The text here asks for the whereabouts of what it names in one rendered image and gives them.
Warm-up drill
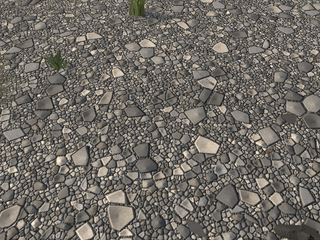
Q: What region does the robot right hand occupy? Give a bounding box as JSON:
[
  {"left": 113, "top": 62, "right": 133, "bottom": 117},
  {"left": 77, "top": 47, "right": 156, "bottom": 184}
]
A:
[{"left": 274, "top": 224, "right": 320, "bottom": 240}]

